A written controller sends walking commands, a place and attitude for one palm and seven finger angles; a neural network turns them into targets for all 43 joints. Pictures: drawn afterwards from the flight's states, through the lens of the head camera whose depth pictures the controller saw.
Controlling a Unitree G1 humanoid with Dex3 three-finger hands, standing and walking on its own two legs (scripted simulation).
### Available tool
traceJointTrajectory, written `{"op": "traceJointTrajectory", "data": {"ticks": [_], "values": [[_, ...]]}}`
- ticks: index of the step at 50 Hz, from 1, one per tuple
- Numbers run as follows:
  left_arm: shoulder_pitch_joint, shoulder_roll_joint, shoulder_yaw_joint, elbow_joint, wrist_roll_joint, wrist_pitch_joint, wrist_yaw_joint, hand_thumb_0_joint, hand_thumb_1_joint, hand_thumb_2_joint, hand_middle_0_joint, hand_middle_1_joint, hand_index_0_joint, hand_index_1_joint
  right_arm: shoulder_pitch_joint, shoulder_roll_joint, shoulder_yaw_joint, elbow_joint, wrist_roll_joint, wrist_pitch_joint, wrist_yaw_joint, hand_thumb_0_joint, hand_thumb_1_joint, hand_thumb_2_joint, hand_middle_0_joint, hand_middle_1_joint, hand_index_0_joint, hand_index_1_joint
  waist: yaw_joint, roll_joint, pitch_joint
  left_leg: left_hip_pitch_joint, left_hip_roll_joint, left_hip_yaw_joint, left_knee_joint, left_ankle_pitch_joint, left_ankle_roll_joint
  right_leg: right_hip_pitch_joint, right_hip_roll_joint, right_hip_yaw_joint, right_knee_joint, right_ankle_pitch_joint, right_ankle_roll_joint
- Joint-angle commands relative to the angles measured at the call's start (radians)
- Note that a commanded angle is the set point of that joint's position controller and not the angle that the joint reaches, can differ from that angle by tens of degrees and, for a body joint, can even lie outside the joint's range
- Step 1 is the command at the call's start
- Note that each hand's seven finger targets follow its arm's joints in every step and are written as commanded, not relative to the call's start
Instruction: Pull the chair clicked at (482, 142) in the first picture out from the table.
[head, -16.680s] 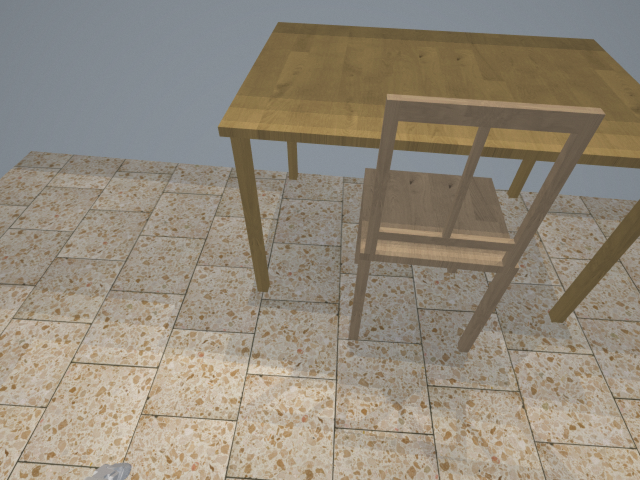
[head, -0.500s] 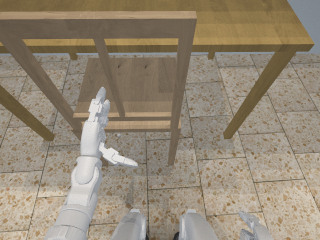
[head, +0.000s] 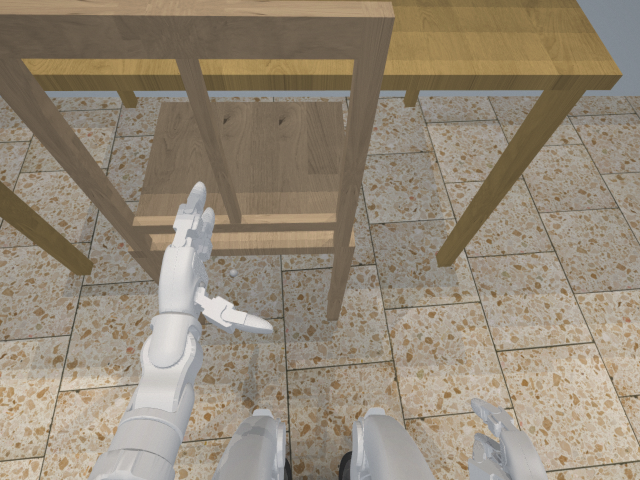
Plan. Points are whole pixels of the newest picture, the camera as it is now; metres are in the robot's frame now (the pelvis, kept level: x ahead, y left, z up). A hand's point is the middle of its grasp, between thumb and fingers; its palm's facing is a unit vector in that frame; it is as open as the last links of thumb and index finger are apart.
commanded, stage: aim the fingers beside a spindle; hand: left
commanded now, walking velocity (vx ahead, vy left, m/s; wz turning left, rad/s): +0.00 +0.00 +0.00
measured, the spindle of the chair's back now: (217, 157) +0.51 +0.14 +0.05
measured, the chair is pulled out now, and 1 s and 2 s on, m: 0.00 0.00 0.00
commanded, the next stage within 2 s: push the fingers through the gap in 1.48 s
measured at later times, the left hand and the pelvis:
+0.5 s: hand (214, 256) +0.37 +0.13 +0.03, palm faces +0.03 -1.00 -0.08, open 16.9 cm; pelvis +0.00 +0.00 +0.00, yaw +0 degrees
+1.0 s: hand (236, 276) +0.35 +0.11 +0.02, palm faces -0.03 -1.00 -0.01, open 16.9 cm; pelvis +0.00 +0.00 +0.00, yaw +0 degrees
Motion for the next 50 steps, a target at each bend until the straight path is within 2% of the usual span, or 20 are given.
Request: {"op": "traceJointTrajectory", "data": {"ticks": [1,5,7,10,11,13,15,16,21,23,26,27,30,32,33,38,41,44,47,50], "values": [[-0.222,0.166,0.075,-0.381,-0.003,-0.151,0.047,0.000,-0.500,0.300,-0.060,-0.080,-0.060,-0.080,0.048,-0.124,-0.047,-0.110,-0.005,-0.042,0.005,0.000,-0.900,-0.900,0.200,0.300,0.200,0.300,0.023,0.054,-0.529,0.354,0.006,-0.085,-0.161,0.467,-0.026,0.327,-0.001,0.091,-0.138,0.421,0.019],[-0.198,0.021,-0.070,-0.082,0.017,-0.056,-0.011,0.000,-0.500,0.300,-0.060,-0.080,-0.060,-0.080,0.046,-0.147,-0.045,-0.075,0.013,-0.027,0.005,0.000,-0.900,-0.900,0.200,0.300,0.200,0.300,-0.058,-0.079,-0.248,0.178,0.006,-0.086,-0.167,0.204,-0.011,0.210,0.001,0.080,-0.201,0.213,0.029],[-0.207,-0.020,-0.093,0.011,0.001,-0.015,-0.046,0.000,-0.500,0.300,-0.060,-0.080,-0.060,-0.080,0.044,-0.159,-0.044,-0.080,0.030,-0.025,0.001,0.000,-0.900,-0.900,0.200,0.300,0.200,0.300,-0.064,-0.128,-0.204,0.148,-0.002,-0.085,-0.176,0.147,-0.006,0.198,-0.002,0.082,-0.227,0.147,0.027],[-0.274,0.018,-0.050,-0.063,-0.031,-0.019,-0.060,0.000,-0.500,0.300,-0.060,-0.080,-0.060,-0.080,0.042,-0.163,-0.051,-0.093,0.029,-0.027,-0.008,0.000,-0.900,-0.900,0.200,0.300,0.200,0.300,-0.032,-0.064,-0.310,0.196,-0.006,-0.085,-0.177,0.174,-0.008,0.214,-0.006,0.082,-0.212,0.158,0.020],[-0.285,0.062,-0.017,-0.141,-0.034,-0.042,-0.051,0.000,-0.500,0.300,-0.060,-0.080,-0.060,-0.080,0.043,-0.161,-0.053,-0.103,0.023,-0.032,-0.010,0.000,-0.900,-0.900,0.200,0.300,0.200,0.300,-0.007,0.011,-0.356,0.235,-0.005,-0.085,-0.174,0.227,-0.014,0.216,-0.006,0.081,-0.189,0.200,0.013],[-0.303,0.142,0.051,-0.344,-0.033,-0.101,-0.008,0.000,-0.500,0.300,-0.060,-0.080,-0.060,-0.080,0.045,-0.147,-0.056,-0.117,0.009,-0.039,-0.008,0.000,-0.900,-0.900,0.200,0.300,0.200,0.300,0.036,0.100,-0.540,0.369,-0.002,-0.085,-0.170,0.377,-0.027,0.275,-0.008,0.088,-0.156,0.318,0.011],[-0.287,0.186,0.091,-0.437,-0.020,-0.145,0.042,0.000,-0.500,0.300,-0.060,-0.080,-0.060,-0.080,0.052,-0.132,-0.053,-0.112,-0.002,-0.044,-0.003,0.000,-0.900,-0.900,0.200,0.300,0.200,0.300,0.044,0.103,-0.583,0.412,0.003,-0.088,-0.167,0.467,-0.035,0.307,-0.005,0.087,-0.139,0.390,0.014],[-0.267,0.222,0.120,-0.434,-0.007,-0.154,0.065,0.000,-0.500,0.300,-0.060,-0.080,-0.060,-0.080,0.061,-0.133,-0.052,-0.106,-0.006,-0.041,-0.002,0.000,-0.900,-0.900,0.200,0.300,0.200,0.300,0.041,0.083,-0.561,0.398,0.005,-0.097,-0.167,0.483,-0.038,0.301,0.001,0.082,-0.130,0.398,0.014],[-0.181,0.077,0.001,-0.096,0.044,-0.083,0.049,0.000,-0.500,0.300,-0.060,-0.080,-0.060,-0.080,0.048,-0.138,-0.044,-0.081,0.003,-0.018,0.009,0.000,-0.900,-0.900,0.200,0.300,0.200,0.300,-0.032,-0.063,-0.278,0.187,0.001,-0.085,-0.171,0.246,-0.014,0.235,0.003,0.078,-0.182,0.248,0.024],[-0.176,0.021,-0.049,-0.015,0.030,-0.040,0.003,0.000,-0.500,0.300,-0.060,-0.080,-0.060,-0.080,0.043,-0.154,-0.044,-0.084,0.019,-0.012,0.009,0.000,-0.900,-0.900,0.200,0.300,0.200,0.300,-0.037,-0.080,-0.243,0.167,-0.001,-0.085,-0.182,0.191,-0.014,0.214,0.000,0.075,-0.199,0.193,0.021],[-0.230,-0.040,-0.108,-0.073,-0.016,-0.020,-0.049,0.000,-0.500,0.300,-0.060,-0.080,-0.060,-0.080,0.041,-0.156,-0.051,-0.107,0.026,-0.016,0.004,0.000,-0.900,-0.900,0.200,0.300,0.200,0.300,-0.034,-0.017,-0.314,0.241,0.000,-0.091,-0.184,0.229,-0.014,0.200,-0.001,0.069,-0.197,0.207,0.014],[-0.252,-0.008,-0.081,-0.130,-0.029,-0.031,-0.049,0.000,-0.500,0.300,-0.060,-0.080,-0.060,-0.080,0.048,-0.158,-0.056,-0.105,0.024,-0.018,0.001,0.000,-0.900,-0.900,0.200,0.300,0.200,0.300,-0.029,-0.026,-0.377,0.273,0.003,-0.093,-0.175,0.266,-0.015,0.216,-0.002,0.072,-0.190,0.240,0.016],[-0.282,0.099,0.000,-0.379,-0.035,-0.103,-0.005,0.000,-0.500,0.300,-0.060,-0.080,-0.060,-0.080,0.047,-0.146,-0.062,-0.118,0.011,-0.032,-0.006,0.000,-0.900,-0.900,0.200,0.300,0.200,0.300,0.021,0.070,-0.548,0.397,0.005,-0.094,-0.169,0.409,-0.029,0.276,-0.005,0.083,-0.160,0.345,0.015],[-0.274,0.133,0.024,-0.449,-0.013,-0.136,0.046,0.000,-0.500,0.300,-0.060,-0.080,-0.060,-0.080,0.054,-0.135,-0.056,-0.110,-0.001,-0.035,-0.003,0.000,-0.900,-0.900,0.200,0.300,0.200,0.300,0.022,0.089,-0.557,0.428,0.007,-0.099,-0.167,0.468,-0.034,0.271,-0.001,0.080,-0.146,0.378,0.017],[-0.245,0.158,0.059,-0.413,0.001,-0.142,0.071,0.000,-0.500,0.300,-0.060,-0.080,-0.060,-0.080,0.057,-0.130,-0.054,-0.100,-0.004,-0.033,-0.002,0.000,-0.900,-0.900,0.200,0.300,0.200,0.300,0.018,0.036,-0.518,0.388,0.009,-0.097,-0.164,0.455,-0.032,0.281,0.000,0.079,-0.144,0.378,0.020],[-0.200,0.086,0.009,-0.073,0.062,-0.079,0.077,0.000,-0.500,0.300,-0.060,-0.080,-0.060,-0.080,0.035,-0.134,-0.039,-0.081,0.003,-0.007,0.008,0.000,-0.900,-0.900,0.200,0.300,0.200,0.300,-0.032,-0.084,-0.233,0.140,-0.005,-0.077,-0.163,0.189,-0.013,0.224,-0.002,0.085,-0.188,0.203,0.027],[-0.200,0.034,-0.031,-0.025,0.026,-0.041,0.013,0.000,-0.500,0.300,-0.060,-0.080,-0.060,-0.080,0.029,-0.147,-0.039,-0.103,0.018,-0.007,0.005,0.000,-0.900,-0.900,0.200,0.300,0.200,0.300,-0.023,-0.060,-0.265,0.145,-0.014,-0.066,-0.173,0.166,-0.008,0.247,-0.003,0.100,-0.215,0.172,0.018],[-0.242,0.042,-0.035,-0.182,-0.024,-0.056,-0.034,0.000,-0.500,0.300,-0.060,-0.080,-0.060,-0.080,0.036,-0.146,-0.050,-0.117,0.016,-0.018,-0.003,0.000,-0.900,-0.900,0.200,0.300,0.200,0.300,-0.003,0.000,-0.435,0.237,-0.008,-0.063,-0.158,0.271,-0.012,0.301,-0.006,0.105,-0.191,0.283,0.019],[-0.291,0.080,-0.029,-0.401,-0.042,-0.110,-0.019,0.000,-0.500,0.300,-0.060,-0.080,-0.060,-0.080,0.043,-0.138,-0.056,-0.120,0.011,-0.036,-0.007,0.000,-0.900,-0.900,0.200,0.300,0.200,0.300,0.011,0.083,-0.564,0.380,0.001,-0.082,-0.159,0.402,-0.021,0.313,-0.004,0.097,-0.168,0.370,0.018],[-0.239,0.146,0.037,-0.372,-0.013,-0.130,0.032,0.000,-0.500,0.300,-0.060,-0.080,-0.060,-0.080,0.052,-0.133,-0.052,-0.092,0.002,-0.040,-0.009,0.000,-0.900,-0.900,0.200,0.300,0.200,0.300,0.006,0.008,-0.485,0.312,0.003,-0.080,-0.157,0.394,-0.017,0.327,-0.001,0.096,-0.164,0.378,0.024]]}}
